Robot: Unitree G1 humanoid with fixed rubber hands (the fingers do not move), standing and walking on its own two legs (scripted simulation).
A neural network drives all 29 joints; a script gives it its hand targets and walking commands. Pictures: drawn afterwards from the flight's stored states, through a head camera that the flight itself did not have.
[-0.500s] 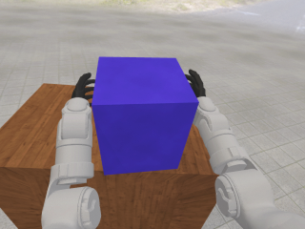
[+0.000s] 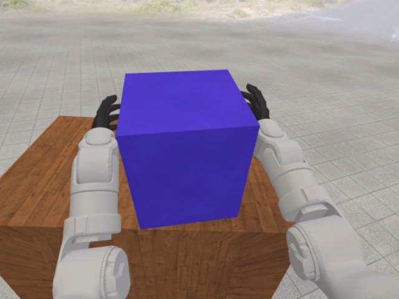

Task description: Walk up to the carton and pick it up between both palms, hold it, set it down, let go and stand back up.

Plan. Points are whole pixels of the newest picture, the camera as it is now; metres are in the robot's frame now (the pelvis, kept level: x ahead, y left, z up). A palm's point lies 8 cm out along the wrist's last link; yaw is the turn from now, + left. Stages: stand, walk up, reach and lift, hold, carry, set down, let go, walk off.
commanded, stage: reach and lift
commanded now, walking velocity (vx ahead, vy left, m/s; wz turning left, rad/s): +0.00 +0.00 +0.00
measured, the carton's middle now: (184, 148) +0.38 +0.01 +0.18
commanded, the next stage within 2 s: hold in 0.26 s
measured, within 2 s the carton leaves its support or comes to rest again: neither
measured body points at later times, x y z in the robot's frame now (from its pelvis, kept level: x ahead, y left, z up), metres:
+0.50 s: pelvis +0.01 +0.00 +0.00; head -0.08 +0.02 +0.44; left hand +0.38 +0.16 +0.24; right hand +0.39 -0.15 +0.27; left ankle +0.07 +0.11 -0.75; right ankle -0.04 -0.11 -0.75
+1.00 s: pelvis +0.01 -0.01 +0.00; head -0.07 +0.02 +0.44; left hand +0.38 +0.17 +0.24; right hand +0.40 -0.13 +0.28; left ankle +0.07 +0.11 -0.75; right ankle -0.04 -0.11 -0.75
